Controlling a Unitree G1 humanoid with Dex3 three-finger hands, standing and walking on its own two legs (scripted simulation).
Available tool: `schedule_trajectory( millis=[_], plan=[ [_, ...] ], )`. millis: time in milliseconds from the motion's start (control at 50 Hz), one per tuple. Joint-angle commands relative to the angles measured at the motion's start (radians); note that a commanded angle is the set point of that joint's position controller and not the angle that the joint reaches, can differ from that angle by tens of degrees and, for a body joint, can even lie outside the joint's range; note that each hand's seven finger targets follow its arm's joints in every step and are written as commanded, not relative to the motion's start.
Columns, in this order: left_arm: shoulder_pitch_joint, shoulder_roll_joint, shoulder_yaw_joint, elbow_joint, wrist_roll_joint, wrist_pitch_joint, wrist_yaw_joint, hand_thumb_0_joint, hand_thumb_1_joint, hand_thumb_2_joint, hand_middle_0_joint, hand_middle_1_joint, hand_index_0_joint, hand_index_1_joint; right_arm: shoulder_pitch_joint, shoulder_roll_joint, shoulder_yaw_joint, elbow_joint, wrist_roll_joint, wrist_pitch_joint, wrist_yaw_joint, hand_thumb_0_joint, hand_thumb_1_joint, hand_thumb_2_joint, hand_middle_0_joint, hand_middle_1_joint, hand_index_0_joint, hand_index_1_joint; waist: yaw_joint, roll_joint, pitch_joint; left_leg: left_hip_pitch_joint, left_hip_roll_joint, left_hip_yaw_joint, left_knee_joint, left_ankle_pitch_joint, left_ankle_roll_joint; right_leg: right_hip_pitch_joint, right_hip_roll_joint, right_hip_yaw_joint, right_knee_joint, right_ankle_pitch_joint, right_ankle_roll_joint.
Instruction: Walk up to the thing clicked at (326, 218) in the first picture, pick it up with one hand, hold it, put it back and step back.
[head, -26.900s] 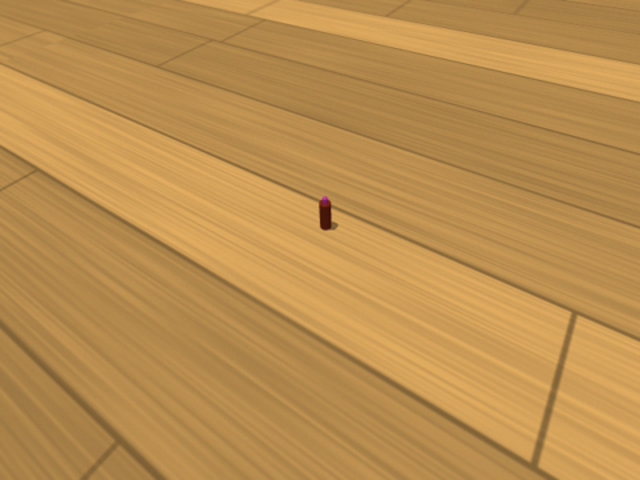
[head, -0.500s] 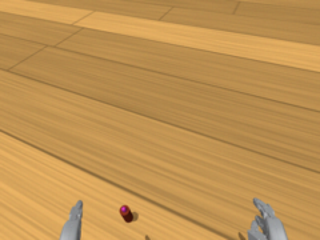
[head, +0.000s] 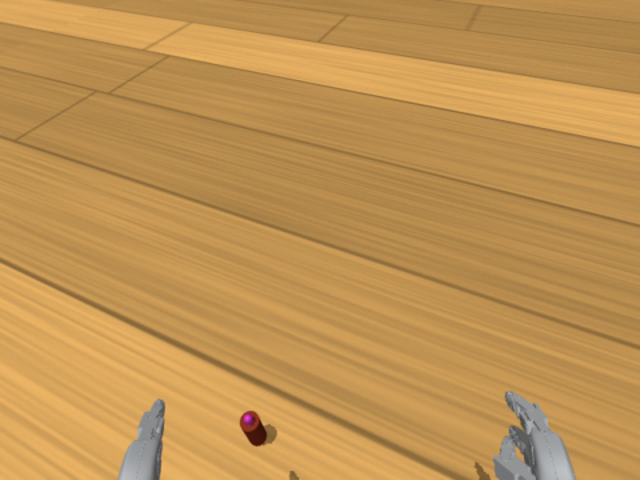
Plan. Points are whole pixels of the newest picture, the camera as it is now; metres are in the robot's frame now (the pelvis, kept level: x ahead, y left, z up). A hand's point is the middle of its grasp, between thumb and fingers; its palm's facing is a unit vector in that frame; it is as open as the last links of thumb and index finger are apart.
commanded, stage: home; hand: left
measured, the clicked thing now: (252, 427) +0.38 +0.23 -0.63
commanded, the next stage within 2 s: stand in 0.54 s
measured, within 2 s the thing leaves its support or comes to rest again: neither
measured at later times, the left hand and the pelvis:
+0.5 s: hand (186, 472) +0.17 +0.19 -0.05, palm faces +0.10 -0.95 -0.29, open 17.6 cm; pelvis +0.00 +0.01 +0.00, yaw +0 degrees
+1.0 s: hand out of the picture +0.16 +0.19 -0.08, palm faces -0.01 -0.94 -0.33, open 11.7 cm; pelvis +0.00 +0.00 +0.01, yaw +0 degrees
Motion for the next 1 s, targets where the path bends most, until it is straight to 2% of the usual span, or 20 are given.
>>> schedule_trajectory(
  millis=[0, 20, 100, 160, 240, 340, 460, 520, 540, 620, 640, 660, 680, 780, 820, 840, 880, 900, 920, 980],
  plan=[
    [-0.027, 0.103, 0.058, -0.186, 0.007, -0.050, 0.017, 0.000, -0.581, 0.036, -0.048, -0.048, -0.048, -0.048, -0.061, -0.118, -0.052, -0.157, -0.009, -0.058, -0.012, 0.000, -0.899, -0.902, 0.201, 0.301, 0.200, 0.301, 0.000, 0.004, -0.097, 0.112, -0.037, 0.031, -0.135, 0.221, 0.032, 0.034, 0.020, -0.004, -0.163, 0.242, -0.001],
    [-0.014, 0.103, 0.057, -0.174, 0.008, -0.049, 0.015, 0.000, -0.598, 0.026, -0.046, -0.046, -0.047, -0.046, -0.059, -0.119, -0.052, -0.160, -0.009, -0.057, -0.011, 0.000, -0.899, -0.902, 0.201, 0.301, 0.200, 0.301, 0.000, -0.019, -0.103, 0.114, -0.037, 0.032, -0.131, 0.230, 0.035, 0.040, 0.021, -0.004, -0.166, 0.254, 0.002],
    [-0.036, 0.094, 0.049, -0.182, 0.007, -0.047, 0.015, 0.000, -0.589, 0.031, -0.047, -0.047, -0.047, -0.047, -0.068, -0.117, -0.050, -0.160, -0.009, -0.058, -0.009, 0.000, -0.899, -0.902, 0.201, 0.301, 0.200, 0.301, -0.001, 0.004, -0.063, 0.103, -0.035, 0.026, -0.154, 0.171, 0.031, 0.015, 0.024, -0.012, -0.170, 0.185, -0.003],
    [-0.016, 0.105, 0.062, -0.180, 0.008, -0.048, 0.016, 0.000, -0.596, 0.027, -0.047, -0.046, -0.047, -0.046, -0.060, -0.116, -0.051, -0.161, -0.009, -0.057, -0.011, 0.000, -0.899, -0.902, 0.201, 0.301, 0.200, 0.301, 0.006, -0.005, -0.089, 0.106, -0.036, 0.030, -0.143, 0.205, 0.032, 0.032, 0.022, -0.008, -0.166, 0.219, -0.003],
    [-0.026, 0.097, 0.055, -0.194, 0.008, -0.047, 0.015, 0.000, -0.572, 0.041, -0.049, -0.050, -0.049, -0.050, -0.053, -0.118, -0.053, -0.161, -0.009, -0.059, -0.010, 0.000, -0.899, -0.902, 0.201, 0.301, 0.200, 0.301, -0.003, -0.005, -0.106, 0.127, -0.033, 0.027, -0.142, 0.225, 0.031, 0.033, 0.025, -0.010, -0.159, 0.237, -0.003],
    [-0.044, 0.097, 0.048, -0.200, 0.008, -0.049, 0.019, 0.000, -0.588, 0.032, -0.047, -0.047, -0.047, -0.047, -0.060, -0.118, -0.050, -0.158, -0.010, -0.060, -0.007, 0.000, -0.899, -0.902, 0.201, 0.301, 0.200, 0.301, 0.004, 0.027, -0.066, 0.107, -0.028, 0.012, -0.174, 0.153, 0.025, 0.006, 0.031, -0.022, -0.154, 0.154, -0.011],
    [-0.022, 0.097, 0.047, -0.189, 0.011, -0.041, 0.019, 0.000, -0.591, 0.030, -0.047, -0.046, -0.047, -0.046, -0.047, -0.121, -0.052, -0.159, -0.012, -0.060, -0.012, 0.000, -0.899, -0.902, 0.201, 0.301, 0.201, 0.301, -0.001, 0.004, -0.100, 0.128, -0.030, 0.020, -0.149, 0.243, 0.026, 0.029, 0.029, -0.018, -0.146, 0.240, -0.007],
    [-0.035, 0.095, 0.051, -0.183, 0.009, -0.042, 0.020, 0.000, -0.588, 0.032, -0.047, -0.047, -0.047, -0.047, -0.056, -0.116, -0.049, -0.155, -0.012, -0.061, -0.009, 0.000, -0.899, -0.902, 0.201, 0.301, 0.201, 0.301, 0.008, 0.008, -0.076, 0.107, -0.031, 0.020, -0.154, 0.203, 0.027, 0.017, 0.027, -0.019, -0.153, 0.205, -0.006],
    [-0.040, 0.096, 0.049, -0.178, 0.010, -0.042, 0.019, 0.000, -0.583, 0.035, -0.048, -0.048, -0.048, -0.048, -0.054, -0.118, -0.051, -0.162, -0.011, -0.060, -0.012, 0.000, -0.899, -0.902, 0.201, 0.301, 0.201, 0.301, 0.000, -0.008, -0.071, 0.102, -0.033, 0.025, -0.150, 0.181, 0.030, 0.010, 0.025, -0.013, -0.167, 0.190, -0.003],
    [-0.028, 0.100, 0.054, -0.191, 0.009, -0.041, 0.018, 0.000, -0.589, 0.031, -0.047, -0.046, -0.047, -0.046, -0.052, -0.121, -0.051, -0.158, -0.012, -0.061, -0.012, 0.000, -0.899, -0.902, 0.201, 0.301, 0.201, 0.301, 0.000, 0.007, -0.098, 0.119, -0.032, 0.023, -0.150, 0.209, 0.029, 0.027, 0.025, -0.013, -0.154, 0.214, -0.005],
    [-0.027, 0.099, 0.055, -0.203, 0.008, -0.042, 0.019, 0.000, -0.509, 0.111, -0.127, -0.126, -0.127, -0.126, -0.051, -0.121, -0.053, -0.160, -0.010, -0.061, -0.013, 0.000, -0.900, -0.900, 0.200, 0.300, 0.200, 0.300, 0.009, 0.017, -0.101, 0.121, -0.031, 0.024, -0.154, 0.215, 0.026, 0.024, 0.025, -0.014, -0.150, 0.216, -0.007],
    [-0.029, 0.096, 0.049, -0.191, 0.009, -0.042, 0.018, 0.000, -0.429, 0.191, -0.200, -0.206, -0.200, -0.206, -0.053, -0.121, -0.053, -0.157, -0.012, -0.060, -0.012, 0.000, -0.900, -0.900, 0.200, 0.300, 0.200, 0.300, 0.003, 0.013, -0.101, 0.122, -0.030, 0.020, -0.153, 0.221, 0.026, 0.024, 0.027, -0.017, -0.147, 0.219, -0.008],
    [-0.024, 0.099, 0.057, -0.197, 0.008, -0.042, 0.020, 0.000, -0.349, 0.271, -0.200, -0.286, -0.200, -0.286, -0.054, -0.119, -0.051, -0.160, -0.010, -0.060, -0.012, 0.000, -0.900, -0.900, 0.200, 0.300, 0.200, 0.300, 0.011, 0.008, -0.090, 0.114, -0.031, 0.022, -0.152, 0.217, 0.027, 0.029, 0.024, -0.015, -0.153, 0.215, -0.008],
    [-0.021, 0.097, 0.055, -0.179, 0.008, -0.041, 0.018, 0.000, 0.051, 0.671, -0.200, -0.300, -0.200, -0.300, -0.052, -0.116, -0.051, -0.160, -0.013, -0.058, -0.014, 0.000, -0.900, -0.900, 0.200, 0.300, 0.200, 0.300, -0.001, -0.019, -0.108, 0.115, -0.035, 0.030, -0.132, 0.233, 0.034, 0.035, 0.020, -0.006, -0.163, 0.252, 0.001],
    [-0.035, 0.096, 0.050, -0.175, 0.007, -0.038, 0.019, 0.000, 0.211, 0.831, -0.200, -0.300, -0.200, -0.300, -0.057, -0.116, -0.046, -0.156, -0.011, -0.059, -0.011, 0.000, -0.900, -0.900, 0.200, 0.300, 0.200, 0.300, 0.004, -0.009, -0.071, 0.096, -0.037, 0.032, -0.141, 0.193, 0.034, 0.019, 0.017, -0.005, -0.166, 0.211, -0.001],
    [-0.032, 0.098, 0.054, -0.191, 0.008, -0.041, 0.018, 0.000, 0.291, 0.900, -0.200, -0.300, -0.200, -0.300, -0.054, -0.116, -0.049, -0.160, -0.012, -0.059, -0.013, 0.000, -0.900, -0.900, 0.200, 0.300, 0.200, 0.300, 0.003, -0.004, -0.085, 0.108, -0.035, 0.032, -0.141, 0.197, 0.033, 0.021, 0.019, -0.005, -0.167, 0.213, -0.001],
    [-0.038, 0.093, 0.051, -0.184, 0.009, -0.042, 0.018, 0.000, 0.451, 0.900, -0.200, -0.300, -0.200, -0.300, -0.056, -0.118, -0.051, -0.157, -0.013, -0.060, -0.013, 0.000, -0.900, -0.900, 0.200, 0.300, 0.200, 0.300, -0.002, -0.008, -0.091, 0.116, -0.032, 0.027, -0.147, 0.192, 0.032, 0.020, 0.022, -0.009, -0.163, 0.203, -0.002],
    [-0.214, 0.228, 0.094, 0.167, 0.101, -0.156, -0.030, 0.000, 0.531, 0.900, -0.200, -0.300, -0.200, -0.300, -0.120, -0.249, -0.083, 0.064, -0.126, 0.010, 0.047, 0.000, -0.900, -0.900, 0.200, 0.300, 0.200, 0.300, 0.038, -0.065, 0.058, 0.160, 0.009, -0.033, -0.193, 0.333, 0.070, 0.117, -0.060, 0.092, -0.191, 0.267, -0.066],
    [-0.174, 0.241, 0.100, 0.266, 0.114, -0.202, -0.055, 0.000, 0.611, 0.900, -0.200, -0.300, -0.200, -0.300, -0.101, -0.245, -0.095, 0.104, -0.132, 0.040, 0.081, 0.000, -0.900, -0.900, 0.200, 0.300, 0.200, 0.300, 0.037, -0.109, -0.016, 0.188, 0.003, 0.001, -0.164, 0.343, 0.090, 0.169, -0.083, 0.122, -0.210, 0.340, -0.091],
    [-0.214, 0.258, 0.088, 0.374, 0.084, -0.264, -0.086, 0.000, 0.851, 0.900, -0.200, -0.300, -0.200, -0.300, -0.108, -0.209, -0.086, 0.133, -0.096, 0.063, 0.124, 0.000, -0.900, -0.900, 0.200, 0.300, 0.200, 0.300, 0.017, -0.093, -0.026, 0.233, -0.015, 0.002, -0.211, 0.302, 0.095, 0.202, -0.105, 0.173, -0.256, 0.347, -0.095]
  ],
)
